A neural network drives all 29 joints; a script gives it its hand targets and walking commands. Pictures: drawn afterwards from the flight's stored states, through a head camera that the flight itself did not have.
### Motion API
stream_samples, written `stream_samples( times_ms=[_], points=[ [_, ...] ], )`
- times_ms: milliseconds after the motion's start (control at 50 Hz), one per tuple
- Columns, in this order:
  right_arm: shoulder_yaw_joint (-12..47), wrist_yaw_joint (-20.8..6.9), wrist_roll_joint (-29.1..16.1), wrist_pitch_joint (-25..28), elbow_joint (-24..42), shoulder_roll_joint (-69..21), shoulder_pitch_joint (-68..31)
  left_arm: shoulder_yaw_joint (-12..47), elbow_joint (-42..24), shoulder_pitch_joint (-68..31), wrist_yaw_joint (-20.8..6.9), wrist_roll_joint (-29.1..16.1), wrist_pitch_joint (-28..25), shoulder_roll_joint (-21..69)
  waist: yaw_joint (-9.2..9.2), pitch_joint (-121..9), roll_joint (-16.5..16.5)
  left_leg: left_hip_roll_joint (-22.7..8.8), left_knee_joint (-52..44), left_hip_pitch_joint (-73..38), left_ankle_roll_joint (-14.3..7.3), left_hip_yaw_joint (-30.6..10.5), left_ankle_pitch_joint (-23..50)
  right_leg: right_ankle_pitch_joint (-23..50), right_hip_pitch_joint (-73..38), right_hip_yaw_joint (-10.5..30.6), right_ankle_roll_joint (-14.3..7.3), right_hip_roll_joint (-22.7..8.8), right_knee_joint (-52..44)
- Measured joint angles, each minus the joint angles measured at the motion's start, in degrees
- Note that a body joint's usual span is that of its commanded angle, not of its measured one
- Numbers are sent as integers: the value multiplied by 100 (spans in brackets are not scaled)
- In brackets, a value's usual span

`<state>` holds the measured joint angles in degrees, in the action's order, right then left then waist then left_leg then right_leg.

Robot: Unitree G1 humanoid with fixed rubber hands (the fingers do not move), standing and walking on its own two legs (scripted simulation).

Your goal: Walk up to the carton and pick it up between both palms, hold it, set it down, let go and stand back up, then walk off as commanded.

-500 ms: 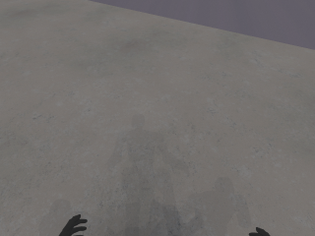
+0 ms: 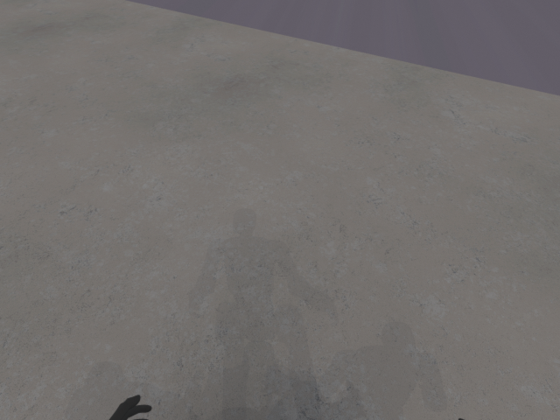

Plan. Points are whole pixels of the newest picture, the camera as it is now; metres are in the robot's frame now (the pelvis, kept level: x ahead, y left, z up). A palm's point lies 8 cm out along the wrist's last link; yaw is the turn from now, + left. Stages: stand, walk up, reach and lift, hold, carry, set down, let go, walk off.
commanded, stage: stand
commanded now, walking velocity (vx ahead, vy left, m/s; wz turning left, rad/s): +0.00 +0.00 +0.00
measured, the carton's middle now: out of the picture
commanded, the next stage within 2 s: walk up in 0.02 s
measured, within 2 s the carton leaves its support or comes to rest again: neither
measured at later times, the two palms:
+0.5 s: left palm out of the picture +0.02 +0.38 -0.10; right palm out of the picture +0.16 -0.25 -0.09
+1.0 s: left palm out of the picture -0.15 +0.54 -0.07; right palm (296, 360) +0.24 -0.01 -0.10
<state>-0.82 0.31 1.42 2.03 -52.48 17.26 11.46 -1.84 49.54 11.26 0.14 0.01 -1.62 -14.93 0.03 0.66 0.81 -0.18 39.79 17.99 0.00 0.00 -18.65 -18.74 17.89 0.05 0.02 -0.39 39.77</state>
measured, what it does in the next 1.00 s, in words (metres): steps to the left, turning left: left foot, then right foot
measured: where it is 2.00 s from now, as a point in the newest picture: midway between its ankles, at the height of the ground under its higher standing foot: outside the picture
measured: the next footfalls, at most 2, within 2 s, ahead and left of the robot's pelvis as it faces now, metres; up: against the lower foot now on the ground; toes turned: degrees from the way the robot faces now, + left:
left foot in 0.56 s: +0.04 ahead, +0.23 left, +0.00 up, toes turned +19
right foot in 0.88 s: +0.09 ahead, +0.11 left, +0.00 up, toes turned +22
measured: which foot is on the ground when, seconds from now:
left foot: down 0.00-0.28, up 0.30-0.54, down 0.56-0.92, up 0.94-1.00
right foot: down 0.00-0.58, up 0.60-0.86, down 0.88-1.00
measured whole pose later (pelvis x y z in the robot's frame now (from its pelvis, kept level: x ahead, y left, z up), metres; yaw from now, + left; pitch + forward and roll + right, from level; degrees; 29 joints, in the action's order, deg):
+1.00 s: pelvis -0.03 +0.20 +0.00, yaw +32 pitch -1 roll +0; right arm -7.5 -5.9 4.1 -2.8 -38.3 24.9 11.2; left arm -6.0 51.0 13.4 5.1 0.0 -3.6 -24.3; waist -1.1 6.8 -4.4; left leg 12.3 59.3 28.3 -1.4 -1.8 -20.2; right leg -21.1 20.1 -7.4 -0.3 -7.2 42.9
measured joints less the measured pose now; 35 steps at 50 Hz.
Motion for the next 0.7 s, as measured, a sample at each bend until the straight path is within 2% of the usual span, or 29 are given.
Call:
stream_samples(
  times_ms=[240,280,340,400,480,560,580,600,640,700],
  points=[
    [0,0,-4,0,-168,3,0,0,145,-9,9,0,0,-2,0,88,2,0,-32,3,0,0,21,29,-2,0,7,0,-44],
    [-27,-136,89,-175,-40,38,-4,-33,145,-10,46,0,-10,-28,1,96,2,12,-22,20,0,-4,24,27,-3,-14,10,-20,-45],
    [-141,-318,240,-403,257,210,-6,-128,143,-91,137,0,-72,-101,-84,117,-69,16,456,427,0,0,-96,21,-6,-301,46,-205,-92],
    [-317,-490,282,-471,559,488,-6,-239,144,-136,220,0,-135,-213,-63,160,-235,-127,780,808,0,-7,-102,20,-5,-607,127,-383,-128],
    [-553,-651,283,-496,770,806,-3,-364,145,-108,275,0,-162,-412,-42,179,-434,-404,879,1051,0,-9,-104,-6,-4,-906,310,-661,-129],
    [-656,-735,283,-510,823,920,1,-433,146,-122,248,0,-202,-647,-87,181,-421,-571,738,983,17,-9,-165,-50,-2,-1117,471,-1090,-82],
    [-656,-736,283,-498,823,900,1,-441,147,-156,231,1,-202,-717,-143,243,-319,-401,715,959,14,13,-220,-123,-1,-1121,389,-1278,47],
    [-657,-735,283,-483,823,862,1,-441,150,-183,215,1,-202,-780,-199,305,-214,-208,719,950,-50,16,-200,-448,79,-954,267,-1345,407],
    [-658,-734,283,-473,855,854,-2,-439,148,-228,212,1,-202,-793,-235,396,-218,-17,697,945,-233,-30,-113,-1087,415,-620,166,-1072,1421],
    [-658,-687,273,-471,938,853,0,-436,145,-300,229,0,-202,-796,-265,539,-162,281,404,747,-405,-39,44,-1133,689,-526,30,-711,1981]
  ],
)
